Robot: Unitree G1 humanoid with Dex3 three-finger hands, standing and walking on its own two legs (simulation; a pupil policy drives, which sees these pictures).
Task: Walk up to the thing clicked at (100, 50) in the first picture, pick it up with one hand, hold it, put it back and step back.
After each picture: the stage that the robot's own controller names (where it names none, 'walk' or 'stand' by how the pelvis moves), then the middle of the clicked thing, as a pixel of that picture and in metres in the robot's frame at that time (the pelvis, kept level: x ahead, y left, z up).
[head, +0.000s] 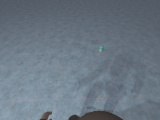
stand; (100, 49) +1.56 -0.17 -0.72
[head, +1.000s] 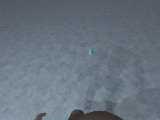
walk; (90, 52) +1.43 +0.15 -0.71
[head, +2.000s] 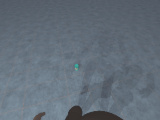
walk; (76, 67) +0.89 +0.30 -0.70
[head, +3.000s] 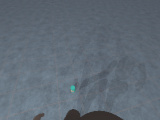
walk; (73, 89) +0.49 +0.22 -0.70
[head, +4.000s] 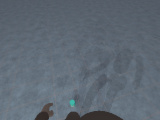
stand; (72, 103) +0.30 +0.21 -0.70
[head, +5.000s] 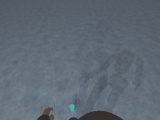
stand; (72, 107) +0.27 +0.22 -0.72
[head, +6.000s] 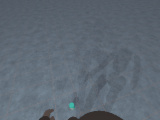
stand; (72, 106) +0.28 +0.23 -0.72
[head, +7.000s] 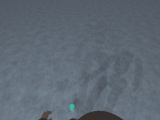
stand; (72, 107) +0.28 +0.22 -0.72
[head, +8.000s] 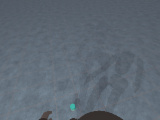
stand; (73, 107) +0.28 +0.22 -0.72
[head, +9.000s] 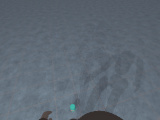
stand; (72, 107) +0.28 +0.21 -0.72
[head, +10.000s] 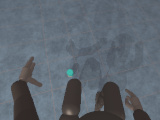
go down; (70, 73) +0.38 +0.19 -0.43
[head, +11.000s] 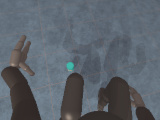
go down; (70, 67) +0.40 +0.19 -0.33
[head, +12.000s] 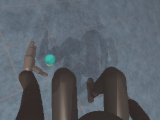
close in; (50, 60) +0.40 +0.21 -0.24
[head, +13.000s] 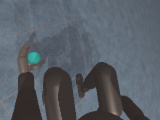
close; (33, 60) +0.40 +0.23 -0.23
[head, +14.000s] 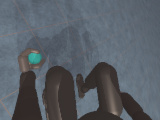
lift; (34, 59) +0.39 +0.22 -0.23
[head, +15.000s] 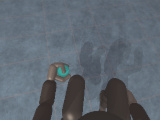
lift; (63, 72) +0.31 +0.21 -0.07
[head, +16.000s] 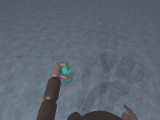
hold; (67, 74) +0.33 +0.18 +0.04
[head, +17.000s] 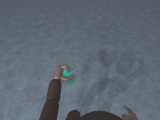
hold; (68, 76) +0.33 +0.17 +0.00
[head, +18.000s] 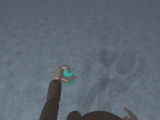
hold; (69, 76) +0.32 +0.17 +0.00
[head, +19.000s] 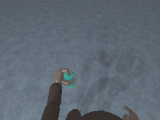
crouch; (69, 79) +0.31 +0.17 -0.02
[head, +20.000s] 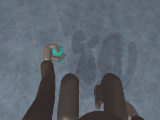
lower; (58, 54) +0.45 +0.20 -0.10
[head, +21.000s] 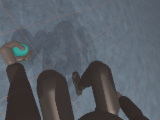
lower; (21, 53) +0.44 +0.25 -0.23
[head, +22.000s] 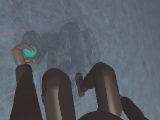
lower; (30, 54) +0.42 +0.24 -0.23
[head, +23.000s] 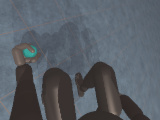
lower; (30, 54) +0.42 +0.24 -0.23
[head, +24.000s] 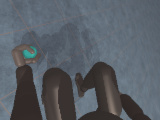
lower; (30, 54) +0.42 +0.24 -0.23
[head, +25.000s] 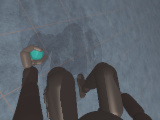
open; (36, 55) +0.41 +0.22 -0.23
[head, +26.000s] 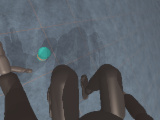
stand; (43, 54) +0.41 +0.22 -0.22
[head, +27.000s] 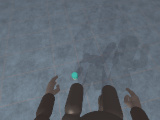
walk; (74, 76) +0.40 +0.17 -0.47
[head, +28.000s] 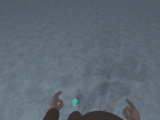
stand; (75, 102) +0.34 +0.17 -0.66
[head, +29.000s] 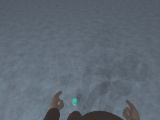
stand; (74, 102) +0.34 +0.18 -0.67
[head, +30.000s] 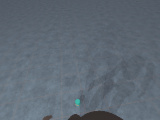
stand; (77, 102) +0.34 +0.17 -0.71
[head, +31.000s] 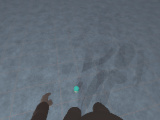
walk; (76, 89) +0.38 +0.13 -0.70
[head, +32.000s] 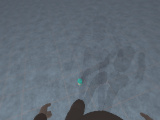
walk; (79, 82) +0.53 +0.19 -0.69
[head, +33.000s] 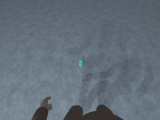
walk; (80, 63) +0.86 +0.19 -0.69
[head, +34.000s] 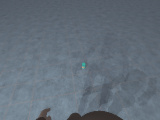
stand; (83, 65) +0.97 +0.16 -0.71
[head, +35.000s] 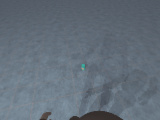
stand; (83, 67) +0.98 +0.17 -0.73
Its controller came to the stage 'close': yes
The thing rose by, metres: 0.71
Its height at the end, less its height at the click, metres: +0.00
